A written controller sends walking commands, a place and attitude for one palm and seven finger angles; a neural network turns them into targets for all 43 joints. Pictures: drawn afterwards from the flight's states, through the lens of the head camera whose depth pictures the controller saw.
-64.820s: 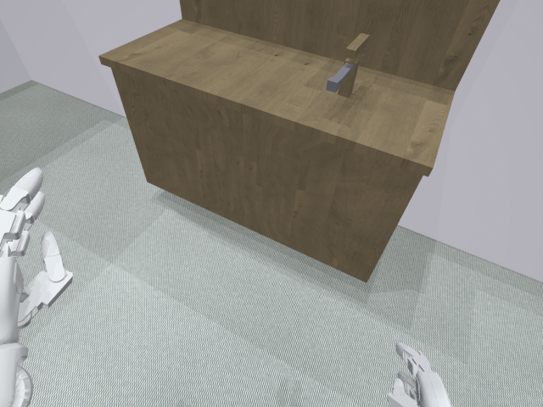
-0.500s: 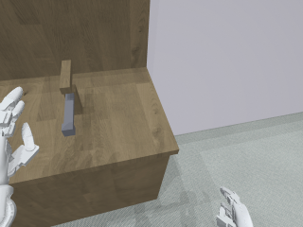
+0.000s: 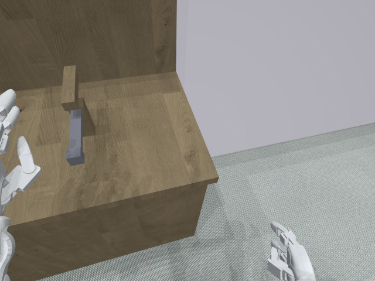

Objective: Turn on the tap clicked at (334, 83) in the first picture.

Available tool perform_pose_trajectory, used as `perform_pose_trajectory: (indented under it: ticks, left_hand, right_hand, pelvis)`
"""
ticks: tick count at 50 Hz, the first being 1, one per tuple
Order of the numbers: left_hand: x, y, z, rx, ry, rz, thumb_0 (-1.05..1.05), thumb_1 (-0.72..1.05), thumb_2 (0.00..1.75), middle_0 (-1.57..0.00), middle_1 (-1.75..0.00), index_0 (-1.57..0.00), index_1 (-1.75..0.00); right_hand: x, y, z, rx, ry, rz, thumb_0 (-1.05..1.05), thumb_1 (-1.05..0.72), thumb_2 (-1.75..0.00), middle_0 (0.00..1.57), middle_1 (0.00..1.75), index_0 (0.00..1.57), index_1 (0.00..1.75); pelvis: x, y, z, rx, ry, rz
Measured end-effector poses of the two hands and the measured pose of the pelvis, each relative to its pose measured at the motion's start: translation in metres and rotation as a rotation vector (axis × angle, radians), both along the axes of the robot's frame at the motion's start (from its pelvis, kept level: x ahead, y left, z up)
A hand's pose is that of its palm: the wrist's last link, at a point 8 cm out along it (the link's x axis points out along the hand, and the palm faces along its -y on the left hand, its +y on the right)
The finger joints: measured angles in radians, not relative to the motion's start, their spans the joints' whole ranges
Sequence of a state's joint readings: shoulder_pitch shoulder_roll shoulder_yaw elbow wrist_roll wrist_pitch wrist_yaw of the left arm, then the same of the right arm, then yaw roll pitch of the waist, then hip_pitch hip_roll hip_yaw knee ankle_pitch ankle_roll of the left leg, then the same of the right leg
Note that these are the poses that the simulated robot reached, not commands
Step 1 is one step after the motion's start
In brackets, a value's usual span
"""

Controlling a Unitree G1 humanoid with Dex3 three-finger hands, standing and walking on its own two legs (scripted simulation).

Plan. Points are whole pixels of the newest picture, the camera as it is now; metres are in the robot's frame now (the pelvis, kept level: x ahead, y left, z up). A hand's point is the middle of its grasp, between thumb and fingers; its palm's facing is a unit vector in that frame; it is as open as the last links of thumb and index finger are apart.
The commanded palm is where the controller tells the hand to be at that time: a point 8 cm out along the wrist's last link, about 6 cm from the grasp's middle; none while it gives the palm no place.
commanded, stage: come to a stop and stand still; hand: left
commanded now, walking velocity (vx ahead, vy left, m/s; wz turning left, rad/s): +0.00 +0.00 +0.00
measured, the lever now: (75, 156) +0.33 +0.27 +0.06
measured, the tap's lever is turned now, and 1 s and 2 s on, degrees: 0 0 0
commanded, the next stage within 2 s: look again from close up in 0.48 s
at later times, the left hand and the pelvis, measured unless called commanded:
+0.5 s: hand (51, 171) +0.24 +0.24 +0.16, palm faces +0.35 -0.87 -0.35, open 7.4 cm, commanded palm +0.18 +0.28 +0.18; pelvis +0.02 +0.00 +0.00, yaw +0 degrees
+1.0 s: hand (22, 181) +0.22 +0.26 +0.17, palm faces +0.41 -0.83 -0.37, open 7.4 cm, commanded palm +0.15 +0.29 +0.18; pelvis +0.00 +0.01 +0.00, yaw +2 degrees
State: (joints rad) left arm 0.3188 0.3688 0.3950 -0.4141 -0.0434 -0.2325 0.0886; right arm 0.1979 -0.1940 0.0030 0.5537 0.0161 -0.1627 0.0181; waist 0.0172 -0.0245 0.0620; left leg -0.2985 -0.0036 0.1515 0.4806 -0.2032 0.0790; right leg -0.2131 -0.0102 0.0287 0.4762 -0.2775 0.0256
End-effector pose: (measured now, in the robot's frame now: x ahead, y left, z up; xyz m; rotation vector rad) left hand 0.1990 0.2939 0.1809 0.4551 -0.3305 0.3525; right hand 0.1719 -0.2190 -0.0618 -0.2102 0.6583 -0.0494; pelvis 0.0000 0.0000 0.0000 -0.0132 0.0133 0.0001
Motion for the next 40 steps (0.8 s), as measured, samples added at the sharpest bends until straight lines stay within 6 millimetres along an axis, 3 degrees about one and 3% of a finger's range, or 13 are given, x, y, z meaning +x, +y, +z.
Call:
perform_pose_trajectory:
  ticks: [4, 12, 22, 31, 40]
  left_hand:
    - [-0.008, -0.027, -0.014, -0.012, 0.090, -0.099, 0.01, 0.89, 0.90, -0.21, -0.30, -0.21, -0.30]
    - [-0.010, 0.008, -0.006, 0.006, 0.037, 0.055, 0.01, 0.88, 0.90, -0.22, -0.30, -0.22, -0.30]
    - [0.007, -0.017, -0.012, -0.069, 0.034, -0.026, 0.01, 0.89, 0.90, -0.21, -0.30, -0.21, -0.30]
    - [-0.002, 0.002, -0.005, -0.010, 0.054, 0.012, 0.01, 0.89, 0.90, -0.22, -0.30, -0.21, -0.30]
    - [-0.013, 0.003, -0.011, -0.060, 0.056, 0.027, 0.01, 0.89, 0.90, -0.21, -0.30, -0.21, -0.30]
  right_hand:
    - [0.000, -0.003, 0.000, -0.002, -0.002, -0.029, 0.02, -0.91, -0.90, 0.20, 0.30, 0.20, 0.30]
    - [0.006, -0.009, 0.002, -0.058, 0.047, -0.011, 0.02, -0.91, -0.90, 0.20, 0.30, 0.20, 0.30]
    - [0.025, -0.006, 0.013, -0.054, -0.018, -0.020, 0.02, -0.91, -0.90, 0.20, 0.30, 0.20, 0.30]
    - [0.021, 0.000, 0.010, -0.054, 0.013, -0.023, 0.02, -0.91, -0.90, 0.20, 0.30, 0.20, 0.30]
    - [0.012, 0.007, 0.006, -0.049, 0.032, -0.016, 0.02, -0.91, -0.90, 0.20, 0.30, 0.20, 0.30]
  pelvis:
    - [0.006, -0.001, 0.000, -0.002, -0.001, 0.003]
    - [0.013, -0.010, 0.002, -0.009, -0.003, 0.017]
    - [0.019, -0.005, 0.003, -0.013, -0.006, 0.008]
    - [0.019, -0.002, 0.003, -0.014, -0.007, 0.013]
    - [0.012, 0.004, 0.003, -0.017, -0.022, 0.019]
